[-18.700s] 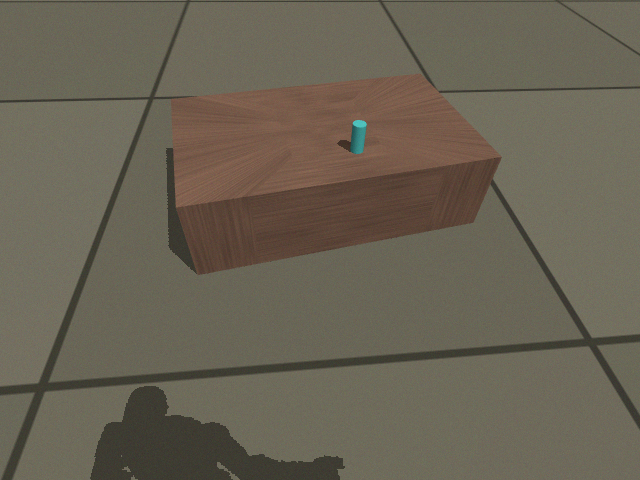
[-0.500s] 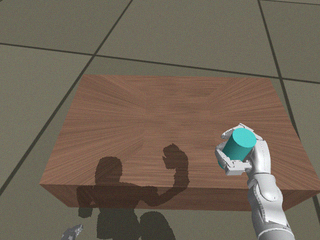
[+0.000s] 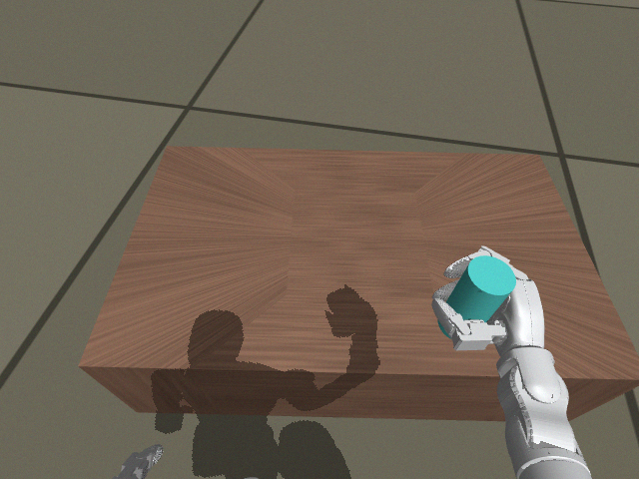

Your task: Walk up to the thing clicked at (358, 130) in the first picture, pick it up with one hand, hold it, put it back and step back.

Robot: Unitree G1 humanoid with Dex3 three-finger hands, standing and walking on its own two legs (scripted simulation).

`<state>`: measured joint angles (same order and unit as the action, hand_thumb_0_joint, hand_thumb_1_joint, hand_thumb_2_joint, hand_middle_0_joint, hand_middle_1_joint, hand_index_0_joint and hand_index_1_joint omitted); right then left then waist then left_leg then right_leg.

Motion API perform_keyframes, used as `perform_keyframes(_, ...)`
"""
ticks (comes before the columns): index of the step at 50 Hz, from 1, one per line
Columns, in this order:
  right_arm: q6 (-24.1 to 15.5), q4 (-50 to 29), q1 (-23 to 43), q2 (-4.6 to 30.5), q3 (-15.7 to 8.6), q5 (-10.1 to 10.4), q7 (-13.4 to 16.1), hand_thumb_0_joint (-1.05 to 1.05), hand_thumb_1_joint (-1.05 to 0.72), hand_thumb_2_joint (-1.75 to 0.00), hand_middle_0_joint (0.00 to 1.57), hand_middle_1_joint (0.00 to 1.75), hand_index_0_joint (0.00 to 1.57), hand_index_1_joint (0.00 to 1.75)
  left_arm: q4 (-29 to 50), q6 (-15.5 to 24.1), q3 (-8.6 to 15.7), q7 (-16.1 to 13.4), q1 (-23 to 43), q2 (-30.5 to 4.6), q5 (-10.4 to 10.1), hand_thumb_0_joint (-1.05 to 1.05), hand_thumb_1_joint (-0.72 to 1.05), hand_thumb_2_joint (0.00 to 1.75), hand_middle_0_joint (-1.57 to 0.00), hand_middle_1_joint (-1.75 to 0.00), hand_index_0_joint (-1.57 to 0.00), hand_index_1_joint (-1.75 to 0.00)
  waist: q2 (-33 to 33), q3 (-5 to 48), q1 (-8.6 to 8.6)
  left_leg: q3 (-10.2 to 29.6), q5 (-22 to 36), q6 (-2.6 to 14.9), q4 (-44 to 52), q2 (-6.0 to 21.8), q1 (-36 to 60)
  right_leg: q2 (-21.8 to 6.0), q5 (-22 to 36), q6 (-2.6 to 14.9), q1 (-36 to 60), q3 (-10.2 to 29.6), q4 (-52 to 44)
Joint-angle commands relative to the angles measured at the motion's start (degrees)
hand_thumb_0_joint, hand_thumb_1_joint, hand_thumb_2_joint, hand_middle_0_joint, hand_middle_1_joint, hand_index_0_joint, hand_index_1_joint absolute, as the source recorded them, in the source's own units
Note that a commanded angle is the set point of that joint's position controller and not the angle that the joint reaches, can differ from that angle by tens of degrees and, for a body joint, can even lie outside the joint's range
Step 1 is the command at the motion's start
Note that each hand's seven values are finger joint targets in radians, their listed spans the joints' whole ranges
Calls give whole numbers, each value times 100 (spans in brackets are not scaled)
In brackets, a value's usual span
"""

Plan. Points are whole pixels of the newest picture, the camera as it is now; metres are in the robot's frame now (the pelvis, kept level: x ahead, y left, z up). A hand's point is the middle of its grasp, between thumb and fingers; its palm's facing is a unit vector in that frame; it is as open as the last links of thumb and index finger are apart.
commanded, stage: crouch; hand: right
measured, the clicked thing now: (472, 301) +0.34 -0.17 +0.05
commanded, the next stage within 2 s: lower in 1.30 s
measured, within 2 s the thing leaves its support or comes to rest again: neither
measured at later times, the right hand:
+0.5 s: hand (425, 298) +0.42 -0.16 -0.09, palm faces +0.00 +1.00 +0.02, open 7.1 cm
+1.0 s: hand (407, 288) +0.49 -0.15 -0.17, palm faces +0.03 +1.00 -0.01, open 7.1 cm
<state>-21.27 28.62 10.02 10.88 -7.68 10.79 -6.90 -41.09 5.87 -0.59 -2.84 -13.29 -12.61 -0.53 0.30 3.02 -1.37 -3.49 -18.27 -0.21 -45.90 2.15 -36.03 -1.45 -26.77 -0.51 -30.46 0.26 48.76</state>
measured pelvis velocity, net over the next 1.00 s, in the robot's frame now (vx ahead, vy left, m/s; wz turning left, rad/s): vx -0.07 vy -0.01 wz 0.00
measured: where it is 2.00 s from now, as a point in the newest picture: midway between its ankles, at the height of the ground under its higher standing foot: outside the picture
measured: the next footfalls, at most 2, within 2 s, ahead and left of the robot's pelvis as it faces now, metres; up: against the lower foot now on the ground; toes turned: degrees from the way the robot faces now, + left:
none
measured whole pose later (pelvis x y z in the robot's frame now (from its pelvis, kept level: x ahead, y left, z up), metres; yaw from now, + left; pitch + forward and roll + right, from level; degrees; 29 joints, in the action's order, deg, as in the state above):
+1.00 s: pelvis -0.07 -0.01 -0.20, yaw +0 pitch +35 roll +2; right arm -29.5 71.2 60.3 26.4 -23.4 0.6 -5.7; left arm -38.8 3.8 -2.4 1.9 -15.8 -15.4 3.9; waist 2.1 8.7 -13.0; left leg -2.3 -26.6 -0.3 -92.2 4.6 -100.4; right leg 0.1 -38.7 0.5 -95.4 1.4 99.2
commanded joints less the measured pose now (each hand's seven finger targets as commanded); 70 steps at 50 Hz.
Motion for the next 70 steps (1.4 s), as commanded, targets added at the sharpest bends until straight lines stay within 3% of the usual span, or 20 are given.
perform_keyframes(1, -557, -1141, 2147, 736, -351, 137, -51, 0, -49, -126, 136, 138, 136, 138, 523, 231, 299, -67, 32, -766, 3, 0, 91, 90, -20, -31, -20, -31, -82, 1384, -82, 139, 1082, 114, 381, -105, 1088, 122, 1411, 97, -124, 55, -663)
perform_keyframes(3, -645, -852, 2300, 666, -282, 108, -111, 0, -52, -126, 136, 138, 136, 138, 527, 226, 302, -54, 56, -772, 25, 0, 91, 89, -20, -31, -21, -30, -110, 1348, -128, 180, 822, 112, 314, -89, 873, 133, 1113, 116, -281, 52, -560)
perform_keyframes(12, -1370, 498, 3729, 1047, -629, -14, -305, 0, -48, -128, 134, 138, 135, 138, 418, 320, 342, 55, -269, -865, 145, 0, 89, 90, -21, -31, -21, -31, -19, 2214, -351, 421, 629, 105, -958, -36, -348, 197, 652, 154, -1814, 48, 783)
perform_keyframes(15, -1615, 893, 4373, 1299, -739, -73, -404, 0, -46, -131, 136, 142, 137, 142, 454, 360, 346, 113, -390, -1004, 198, 0, 90, 89, -21, -31, -21, -31, 333, 2877, -423, 380, 672, 170, -1578, -47, -968, 201, 793, 81, -2146, 78, 1249)
perform_keyframes(16, -1712, 698, 4702, 1444, -798, -73, -427, 0, -43, -131, 137, 143, 138, 143, 475, 371, 352, 138, -499, -1010, 218, 0, 89, 89, -21, -31, -21, -31, 480, 3421, -370, 423, 908, 203, -1782, -37, -842, 209, 1036, 55, -2206, 54, 1453)
perform_keyframes(18, -1722, 1425, 4662, 1696, -1117, -105, -449, 0, -42, -130, 136, 142, 137, 142, 536, 348, 324, 161, -580, -1096, 210, 0, 88, 91, -20, -31, -20, -31, 336, 3608, -405, 390, 1080, 220, -2085, -33, -1022, 230, 1245, 46, -2538, 70, 1756)
perform_keyframes(22, -1768, 1520, 5561, 1676, -1122, -135, -429, 0, -41, -131, 136, 142, 137, 142, 546, 276, 349, 249, -758, -1144, 245, 0, 88, 91, -20, -31, -20, -31, 432, 3938, -533, 474, 1108, 232, -2424, 13, -1237, 258, 1081, 91, -3218, 13, 2254)
perform_keyframes(25, -1762, 1711, 5894, 1932, -1271, -263, -385, 0, -44, -132, 135, 142, 137, 142, 495, 211, 355, 324, -836, -1218, 267, 0, 88, 90, -21, -31, -21, -31, 541, 4147, -576, 415, 1059, 253, -2759, 23, -1597, 279, 1058, 85, -3493, 63, 2507)
perform_keyframes(28, -1724, 2006, 6115, 1870, -1305, -369, -277, 0, -42, -131, 134, 141, 136, 141, 459, 117, 369, 378, -947, -1245, 296, 0, 89, 90, -21, -31, -21, -30, 561, 4149, -680, 322, 837, 279, -3009, 13, -2113, 261, 942, 65, -3614, 166, 2637)
perform_keyframes(31, -1706, 1869, 6560, 2139, -1522, -468, -170, 0, -42, -133, 136, 144, 137, 144, 441, 52, 371, 408, -1095, -1281, 332, 0, 90, 90, -20, -31, -21, -30, 685, 4781, -774, 314, 1117, 290, -3275, 24, -2132, 253, 1270, 59, -3548, 186, 2939)
perform_keyframes(41, -1509, 2653, 7567, 2658, -1646, -813, 103, 0, -47, -144, 143, 154, 146, 154, 369, -92, 293, 396, -1212, -1305, 387, 0, 90, 90, -20, -31, -21, -30, 729, 4388, -1097, 287, -33, 243, -3555, 58, -3115, 253, -85, 132, -4567, 230, 3288)
perform_keyframes(45, -1433, 2563, 7988, 2702, -1546, -895, 104, 0, -45, -142, 142, 153, 144, 153, 419, -123, 248, 389, -1335, -1336, 418, 0, 89, 90, -20, -31, -21, -30, 1009, 4685, -1218, 289, 122, 267, -3759, 86, -3256, 248, 60, 116, -4623, 220, 3503)
perform_keyframes(46, -1407, 2581, 8061, 2914, -1703, -899, 109, 0, -44, -143, 142, 153, 144, 153, 449, -124, 248, 385, -1346, -1412, 407, 0, 90, 90, -20, -30, -21, -30, 1035, 4688, -1196, 284, 122, 267, -3809, 96, -3306, 246, 86, 104, -4638, 250, 3527)
perform_keyframes(47, -1341, 2906, 7954, 2805, -1618, -930, 107, 0, -44, -142, 142, 153, 144, 153, 417, -131, 198, 384, -1330, -1365, 402, 0, 89, 90, -20, -30, -21, -30, 966, 4472, -1228, 250, -1, 255, -3827, 85, -3491, 236, -19, 112, -4711, 274, 3534)
perform_keyframes(52, -1266, 2742, 8333, 3136, -1721, -984, 133, 0, -45, -142, 141, 152, 143, 152, 462, -162, 190, 373, -1432, -1455, 429, 0, 89, 90, -20, -30, -21, -30, 1180, 4780, -1236, 279, 37, 269, -3969, 93, -3470, 251, -7, 118, -4917, 220, 3727)
perform_keyframes(54, -1208, 2906, 8394, 2998, -1600, -1004, 124, 0, -47, -142, 141, 151, 143, 151, 421, -176, 136, 361, -1498, -1429, 422, 0, 89, 90, -20, -31, -21, -30, 1091, 4623, -1366, 261, 100, 272, -4031, 94, -3592, 251, 64, 116, -5018, 225, 3817)
perform_keyframes(57, -1197, 2719, 8589, 3216, -1701, -1018, 130, 0, -46, -138, 140, 148, 142, 148, 403, -187, 119, 358, -1561, -1470, 437, 0, 89, 90, -20, -31, -21, -30, 1359, 4870, -1332, 285, 354, 285, -4199, 108, -3695, 240, 382, 92, -4875, 189, 4003)
perform_keyframes(62, -1129, 2800, 8695, 3304, -1693, -1055, 132, 0, -50, -140, 139, 149, 141, 149, 420, -221, 101, 352, -1546, -1509, 442, 0, 90, 90, -20, -31, -21, -30, 1264, 4658, -1405, 282, 66, 262, -4238, 117, -3780, 265, -9, 131, -5325, 173, 4084)
perform_keyframes(64, -1110, 2712, 8754, 3304, -1684, -1054, 134, 0, -49, -138, 137, 146, 139, 146, 452, -225, 69, 352, -1589, -1490, 430, 0, 89, 90, -21, -31, -21, -31, 1309, 4989, -1411, 280, 264, 258, -4305, 124, -3723, 260, 227, 127, -5100, 162, 4172)
perform_keyframes(70, -1005, 2644, 8913, 3324, -1692, -1066, 168, 0, -51, -139, 138, 147, 140, 147, 431, -268, 99, 337, -1684, -1574, 429, 0, 90, 90, -20, -31, -21, -31, 1399, 4991, -1475, 240, 294, 262, -4432, 136, -3906, 256, 290, 105, -5130, 191, 4271)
